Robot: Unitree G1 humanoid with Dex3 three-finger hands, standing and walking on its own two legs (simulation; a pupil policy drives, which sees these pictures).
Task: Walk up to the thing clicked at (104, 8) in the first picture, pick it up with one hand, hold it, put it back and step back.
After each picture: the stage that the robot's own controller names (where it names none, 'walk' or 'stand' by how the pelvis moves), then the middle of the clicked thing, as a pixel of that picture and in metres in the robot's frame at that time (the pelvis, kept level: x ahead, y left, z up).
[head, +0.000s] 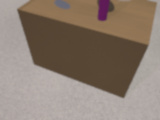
stand; (104, 2) +1.03 -0.16 +0.00
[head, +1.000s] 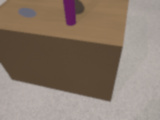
walk; (69, 5) +0.92 +0.11 +0.03
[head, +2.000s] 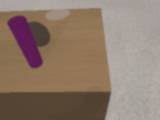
walk; (27, 45) +0.54 +0.25 +0.02
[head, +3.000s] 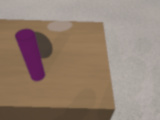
stand; (32, 57) +0.50 +0.21 +0.00
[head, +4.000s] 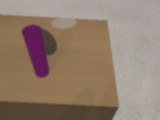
stand; (37, 54) +0.50 +0.20 +0.00
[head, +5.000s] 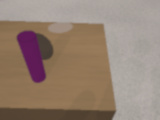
stand; (33, 59) +0.49 +0.21 +0.00
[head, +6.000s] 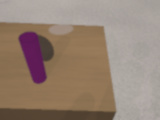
stand; (34, 60) +0.49 +0.21 +0.00
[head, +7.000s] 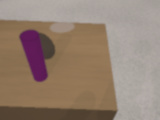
stand; (35, 58) +0.49 +0.20 +0.00
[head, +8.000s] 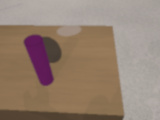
rise first; (40, 62) +0.48 +0.21 +0.01
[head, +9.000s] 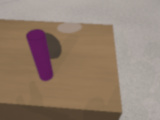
go down; (41, 57) +0.49 +0.20 +0.01
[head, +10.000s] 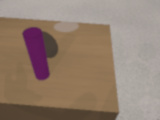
go down; (38, 56) +0.50 +0.19 +0.01
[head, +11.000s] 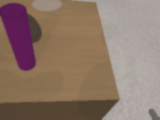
go down; (21, 42) +0.48 +0.19 +0.07
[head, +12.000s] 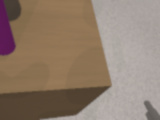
close in; out of the picture +0.49 +0.20 +0.09
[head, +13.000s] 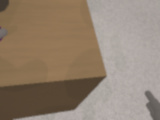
close; out of the picture +0.53 +0.21 +0.12
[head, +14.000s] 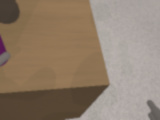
lift; out of the picture +0.46 +0.23 +0.11
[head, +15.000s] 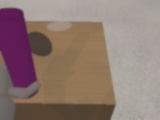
lift; (19, 59) +0.33 +0.18 +0.19
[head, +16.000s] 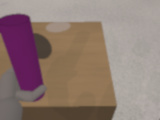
hold; (25, 63) +0.33 +0.16 +0.17
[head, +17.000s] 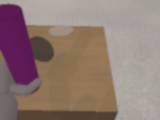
hold; (19, 56) +0.32 +0.17 +0.21
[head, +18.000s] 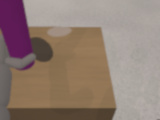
crouch; (15, 31) +0.40 +0.18 +0.24
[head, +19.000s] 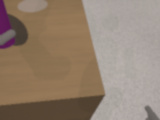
lower; out of the picture +0.52 +0.21 +0.19
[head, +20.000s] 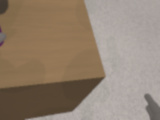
lower; out of the picture +0.52 +0.21 +0.12
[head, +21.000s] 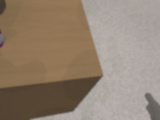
lower; out of the picture +0.52 +0.20 +0.12
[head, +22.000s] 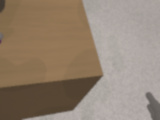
lower; out of the picture +0.52 +0.21 +0.12
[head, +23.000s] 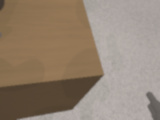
lower; out of the picture +0.52 +0.21 +0.12
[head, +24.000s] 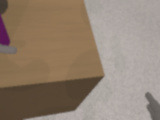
withdraw; out of the picture +0.51 +0.19 +0.12
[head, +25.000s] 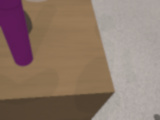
sink last; (17, 36) +0.48 +0.18 +0.08
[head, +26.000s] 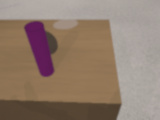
stand; (41, 51) +0.51 +0.19 +0.06
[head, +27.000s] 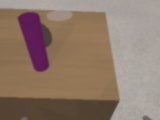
stand; (36, 45) +0.50 +0.19 +0.07
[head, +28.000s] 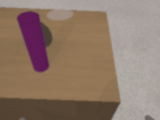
stand; (35, 45) +0.50 +0.19 +0.07
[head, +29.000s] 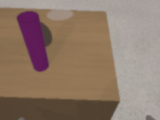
stand; (35, 45) +0.50 +0.19 +0.07
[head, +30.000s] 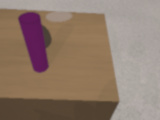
stand; (36, 46) +0.50 +0.18 +0.07
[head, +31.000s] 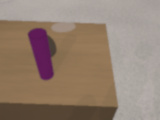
stand; (42, 56) +0.51 +0.18 +0.01
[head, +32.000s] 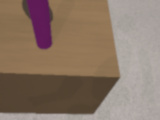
walk; (41, 22) +0.57 +0.15 +0.03
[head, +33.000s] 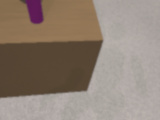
walk; out of the picture +0.74 +0.24 +0.03
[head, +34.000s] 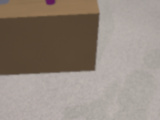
walk; out of the picture +1.07 +0.25 +0.02
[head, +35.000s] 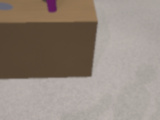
stand; out of the picture +1.11 +0.23 +0.01
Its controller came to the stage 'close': yes
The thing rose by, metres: 0.22
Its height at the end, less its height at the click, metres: +0.00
